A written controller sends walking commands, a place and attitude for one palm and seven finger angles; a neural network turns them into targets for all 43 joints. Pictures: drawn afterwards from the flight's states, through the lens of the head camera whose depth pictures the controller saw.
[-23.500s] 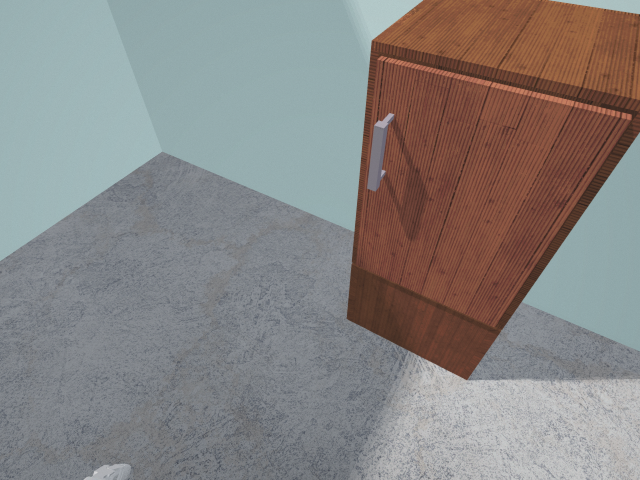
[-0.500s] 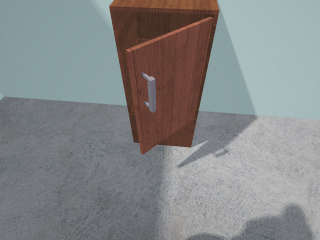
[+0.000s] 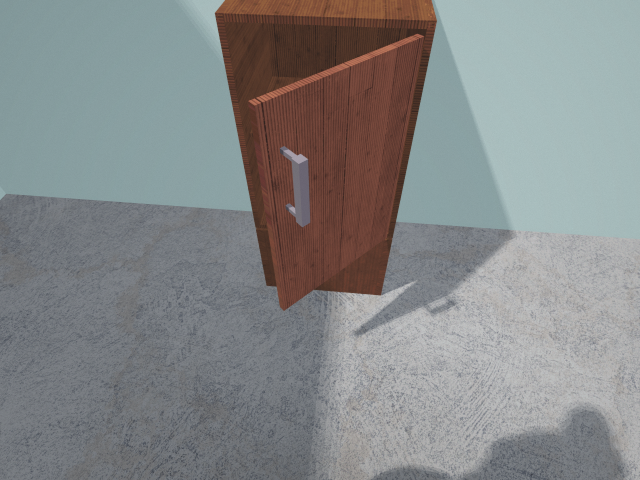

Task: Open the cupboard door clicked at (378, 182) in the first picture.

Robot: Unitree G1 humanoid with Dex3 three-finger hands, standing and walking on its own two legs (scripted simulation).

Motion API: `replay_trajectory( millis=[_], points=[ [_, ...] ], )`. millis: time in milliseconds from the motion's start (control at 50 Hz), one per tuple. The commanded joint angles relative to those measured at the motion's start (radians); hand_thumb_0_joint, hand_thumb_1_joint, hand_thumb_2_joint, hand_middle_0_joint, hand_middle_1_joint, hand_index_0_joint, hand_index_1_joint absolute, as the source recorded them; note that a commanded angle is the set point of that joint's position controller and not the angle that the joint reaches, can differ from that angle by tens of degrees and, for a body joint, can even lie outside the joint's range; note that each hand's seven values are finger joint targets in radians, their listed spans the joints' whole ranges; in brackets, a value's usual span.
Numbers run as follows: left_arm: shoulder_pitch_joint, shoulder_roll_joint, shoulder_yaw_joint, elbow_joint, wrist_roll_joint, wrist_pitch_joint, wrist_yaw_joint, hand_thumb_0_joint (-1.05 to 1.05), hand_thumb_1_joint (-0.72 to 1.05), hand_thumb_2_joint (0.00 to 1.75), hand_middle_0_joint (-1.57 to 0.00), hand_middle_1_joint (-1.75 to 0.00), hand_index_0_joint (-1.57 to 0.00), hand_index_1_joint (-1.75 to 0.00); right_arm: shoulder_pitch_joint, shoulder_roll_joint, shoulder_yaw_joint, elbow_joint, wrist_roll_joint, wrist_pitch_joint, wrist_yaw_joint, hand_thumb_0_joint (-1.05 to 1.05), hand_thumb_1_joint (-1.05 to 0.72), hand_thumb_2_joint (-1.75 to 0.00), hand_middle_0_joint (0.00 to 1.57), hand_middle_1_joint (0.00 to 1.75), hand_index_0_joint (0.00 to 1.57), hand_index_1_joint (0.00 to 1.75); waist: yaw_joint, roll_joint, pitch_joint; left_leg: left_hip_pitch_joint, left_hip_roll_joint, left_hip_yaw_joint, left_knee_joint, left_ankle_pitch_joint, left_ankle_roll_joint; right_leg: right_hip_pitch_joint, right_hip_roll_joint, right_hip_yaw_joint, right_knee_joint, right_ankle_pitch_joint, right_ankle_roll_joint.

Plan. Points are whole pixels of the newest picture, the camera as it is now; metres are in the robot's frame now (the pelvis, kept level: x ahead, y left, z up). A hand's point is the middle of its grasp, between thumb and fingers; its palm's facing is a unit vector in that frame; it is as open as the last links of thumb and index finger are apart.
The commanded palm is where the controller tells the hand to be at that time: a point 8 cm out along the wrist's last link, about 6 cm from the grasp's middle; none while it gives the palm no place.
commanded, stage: walk to a spot facing it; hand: left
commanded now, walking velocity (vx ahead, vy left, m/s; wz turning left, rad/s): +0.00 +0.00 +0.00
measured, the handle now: (294, 187) +0.60 +0.08 +0.00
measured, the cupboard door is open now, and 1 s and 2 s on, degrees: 47 47 47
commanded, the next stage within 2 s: none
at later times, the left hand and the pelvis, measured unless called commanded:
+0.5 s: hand out of the picture +0.08 +0.17 -0.17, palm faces -0.10 -0.95 -0.29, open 7.3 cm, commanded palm none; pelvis +0.00 -0.03 -0.02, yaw -10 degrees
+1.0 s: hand (214, 466) +0.18 +0.17 -0.18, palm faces -0.39 -0.89 -0.23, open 7.3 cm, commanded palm none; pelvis +0.02 +0.01 -0.01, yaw -28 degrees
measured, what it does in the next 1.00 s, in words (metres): steps on the spot, turning right: left foot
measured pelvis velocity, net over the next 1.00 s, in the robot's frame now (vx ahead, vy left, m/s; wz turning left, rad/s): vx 0.02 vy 0.01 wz -0.48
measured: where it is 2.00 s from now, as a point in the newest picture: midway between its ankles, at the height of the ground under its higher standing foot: outside the picture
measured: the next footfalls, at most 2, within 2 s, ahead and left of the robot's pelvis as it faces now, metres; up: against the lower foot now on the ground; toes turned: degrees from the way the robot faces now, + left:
left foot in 0.92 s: +0.12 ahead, +0.11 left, +0.00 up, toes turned -28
right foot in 1.22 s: -0.01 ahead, -0.15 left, +0.00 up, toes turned -39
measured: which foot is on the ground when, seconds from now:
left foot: down 0.00-0.44, up 0.46-0.90, down 0.92-1.00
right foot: down 0.00-0.90, up 0.92-1.00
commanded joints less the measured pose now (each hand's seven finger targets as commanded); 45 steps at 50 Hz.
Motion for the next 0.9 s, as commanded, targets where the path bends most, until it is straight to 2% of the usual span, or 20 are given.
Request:
replay_trajectory(
  millis=[0,140,220,280,320,340,380,400,420,440,460,480,540,620,740,780,820,840,860,880],
  points=[
    [0.061,0.103,0.019,-0.022,-0.001,-0.012,0.002,0.00,0.90,0.90,-0.20,-0.30,-0.20,-0.30,0.082,-0.078,-0.016,-0.010,-0.003,-0.006,-0.001,0.00,-0.90,-0.90,0.20,0.30,0.20,0.30,0.002,-0.017,0.060,-0.048,0.072,-0.077,-0.087,0.013,0.019,-0.026,-0.077,0.095,-0.108,-0.022,-0.021],
    [0.015,0.144,0.063,-0.077,0.007,0.019,-0.012,0.00,0.90,0.90,-0.20,-0.30,-0.20,-0.30,0.065,-0.116,-0.047,-0.041,-0.005,0.014,-0.014,0.00,-0.90,-0.90,0.20,0.30,0.20,0.30,-0.004,-0.027,0.053,-0.051,0.103,-0.026,0.000,-0.044,0.021,-0.116,-0.070,0.163,-0.055,-0.022,-0.043],
    [-0.016,0.150,0.083,-0.133,0.013,0.035,-0.025,0.00,0.90,0.90,-0.20,-0.30,-0.20,-0.30,0.035,-0.154,-0.068,-0.091,-0.007,0.016,-0.019,0.00,-0.90,-0.90,0.20,0.30,0.20,0.30,-0.003,0.012,0.040,-0.061,0.150,-0.047,-0.014,-0.127,0.039,-0.182,-0.033,0.183,0.013,-0.050,-0.043],
    [-0.024,0.138,0.090,-0.168,0.016,0.040,-0.035,0.00,0.90,0.90,-0.20,-0.30,-0.20,-0.30,0.011,-0.203,-0.087,-0.126,-0.007,0.009,-0.021,0.00,-0.90,-0.90,0.20,0.30,0.20,0.30,0.006,0.107,0.006,-0.055,0.245,-0.111,-0.075,-0.149,0.078,-0.209,0.024,0.139,0.175,-0.030,-0.026],
    [-0.032,0.126,0.093,-0.187,0.019,0.049,-0.043,0.00,0.90,0.90,-0.20,-0.30,-0.20,-0.30,-0.009,-0.233,-0.097,-0.148,-0.013,0.003,-0.021,0.00,-0.90,-0.90,0.20,0.30,0.20,0.30,0.010,0.164,0.000,-0.084,0.343,-0.156,-0.128,-0.110,0.133,-0.203,0.040,0.080,0.359,-0.159,-0.010],
    [-0.042,0.118,0.092,-0.198,0.018,0.050,-0.047,0.00,0.90,0.90,-0.20,-0.30,-0.20,-0.30,-0.021,-0.239,-0.097,-0.157,-0.017,0.001,-0.020,0.00,-0.90,-0.90,0.20,0.30,0.20,0.30,0.012,0.178,0.007,-0.075,0.358,-0.148,-0.116,-0.026,0.149,-0.211,0.031,0.074,0.386,-0.221,-0.007],
    [-0.002,0.119,0.094,-0.198,0.016,0.041,-0.050,0.00,0.90,0.90,-0.20,-0.30,-0.20,-0.30,-0.056,-0.239,-0.096,-0.176,-0.016,-0.001,-0.020,0.00,-0.90,-0.90,0.20,0.30,0.20,0.30,0.043,0.106,-0.024,-0.063,0.328,-0.055,0.020,0.156,0.117,-0.126,0.018,0.076,0.253,-0.144,-0.012],
    [0.041,0.146,0.099,-0.190,0.019,0.033,-0.048,0.00,0.90,0.90,-0.20,-0.30,-0.20,-0.30,-0.077,-0.236,-0.097,-0.188,-0.011,0.003,-0.021,0.00,-0.90,-0.90,0.20,0.30,0.20,0.30,0.067,0.000,-0.030,-0.101,0.245,0.014,0.162,0.133,0.061,-0.051,0.001,0.131,0.092,0.074,-0.023],
    [0.066,0.250,0.117,-0.188,0.029,0.021,-0.034,0.00,0.90,0.90,-0.20,-0.30,-0.20,-0.30,-0.078,-0.178,-0.092,-0.214,0.004,0.009,-0.017,0.00,-0.90,-0.90,0.20,0.30,0.20,0.30,0.071,-0.283,-0.045,-0.268,0.089,0.121,0.383,-0.146,-0.019,0.058,-0.199,0.437,-0.061,0.288,-0.088],
    [0.096,0.304,0.125,-0.182,0.015,0.024,-0.025,0.00,0.90,0.90,-0.20,-0.30,-0.20,-0.30,-0.115,-0.164,-0.085,-0.237,0.006,0.020,-0.011,0.00,-0.90,-0.90,0.20,0.30,0.20,0.30,0.099,-0.331,-0.036,-0.359,0.007,0.040,0.605,-0.419,-0.034,0.073,-0.294,0.569,-0.122,0.393,-0.162],
    [0.082,0.283,0.126,-0.187,0.012,0.028,-0.014,0.00,0.90,0.90,-0.20,-0.30,-0.20,-0.30,-0.143,-0.178,-0.089,-0.232,0.003,0.031,-0.015,0.00,-0.90,-0.90,0.20,0.30,0.20,0.30,0.089,-0.294,-0.030,-0.413,0.022,-0.068,0.716,-0.381,-0.027,0.068,-0.257,0.585,-0.126,0.319,-0.159],
    [0.027,0.266,0.126,-0.204,0.010,0.032,-0.007,0.00,0.90,0.90,-0.20,-0.30,-0.20,-0.30,-0.140,-0.183,-0.091,-0.235,0.005,0.031,-0.013,0.00,-0.90,-0.90,0.20,0.30,0.20,0.30,0.060,-0.228,-0.024,-0.441,0.036,-0.099,0.766,-0.319,-0.029,0.071,-0.243,0.571,-0.106,0.273,-0.163],
    [-0.016,0.246,0.113,-0.240,0.009,0.019,-0.008,0.00,0.90,0.90,-0.20,-0.30,-0.20,-0.30,-0.163,-0.167,-0.080,-0.243,0.002,0.026,-0.002,0.00,-0.90,-0.90,0.20,0.30,0.20,0.30,0.038,-0.099,-0.090,-0.400,0.039,-0.096,0.720,-0.210,-0.051,0.108,-0.173,0.472,-0.069,0.301,-0.182],
    [0.014,0.265,0.113,-0.246,0.011,0.018,-0.012,0.00,0.90,0.90,-0.20,-0.30,-0.20,-0.30,-0.212,-0.172,-0.078,-0.272,0.006,0.031,-0.002,0.00,-0.90,-0.90,0.20,0.30,0.20,0.30,0.055,-0.126,-0.089,-0.383,0.014,-0.095,0.626,-0.202,-0.059,0.134,-0.145,0.489,-0.068,0.356,-0.171],
    [0.012,0.295,0.120,-0.276,0.017,0.026,-0.015,0.00,0.90,0.90,-0.20,-0.30,-0.20,-0.30,-0.256,-0.185,-0.073,-0.317,0.018,0.019,-0.006,0.00,-0.90,-0.90,0.20,0.30,0.20,0.30,0.061,-0.154,-0.099,-0.315,-0.015,-0.108,0.458,-0.235,-0.050,0.121,-0.132,0.569,-0.044,0.404,-0.193],
    [-0.010,0.296,0.121,-0.289,0.022,0.028,-0.014,0.00,0.90,0.90,-0.20,-0.30,-0.20,-0.30,-0.238,-0.183,-0.073,-0.322,0.023,0.013,-0.006,0.00,-0.90,-0.90,0.20,0.30,0.20,0.30,0.047,-0.149,-0.108,-0.246,-0.025,-0.121,0.347,-0.233,-0.044,0.077,-0.117,0.599,-0.025,0.408,-0.181],
    [-0.051,0.297,0.119,-0.303,0.013,0.033,-0.018,0.00,0.90,0.90,-0.20,-0.30,-0.20,-0.30,-0.170,-0.191,-0.073,-0.307,0.025,0.006,-0.010,0.00,-0.90,-0.90,0.20,0.30,0.20,0.30,0.010,-0.139,-0.116,-0.102,-0.036,-0.114,0.170,-0.124,-0.035,-0.012,-0.076,0.580,0.003,0.349,-0.133],
    [-0.080,0.284,0.113,-0.313,0.007,0.034,-0.020,0.00,0.90,0.90,-0.20,-0.30,-0.20,-0.30,-0.118,-0.208,-0.077,-0.296,0.024,-0.002,-0.015,0.00,-0.90,-0.90,0.20,0.30,0.20,0.30,-0.021,-0.128,-0.128,0.051,-0.005,-0.126,0.040,-0.047,-0.023,-0.132,-0.044,0.549,0.035,0.247,-0.087],
    [-0.079,0.234,0.102,-0.332,-0.002,0.035,-0.027,0.00,0.90,0.90,-0.20,-0.30,-0.20,-0.30,-0.086,-0.283,-0.088,-0.293,0.013,-0.013,-0.022,0.00,-0.90,-0.90,0.20,0.30,0.20,0.30,-0.034,0.068,-0.126,0.188,0.169,-0.317,-0.087,-0.086,0.036,-0.320,0.069,0.445,0.143,0.005,-0.029],
    [-0.068,0.204,0.090,-0.355,-0.005,0.029,-0.042,0.00,0.90,0.90,-0.20,-0.30,-0.20,-0.30,-0.084,-0.368,-0.104,-0.315,0.000,-0.013,-0.022,0.00,-0.90,-0.90,0.20,0.30,0.20,0.30,-0.023,0.289,-0.112,0.181,0.429,-0.551,-0.167,-0.017,0.151,-0.427,0.149,0.244,0.397,-0.379,0.028]
  ],
)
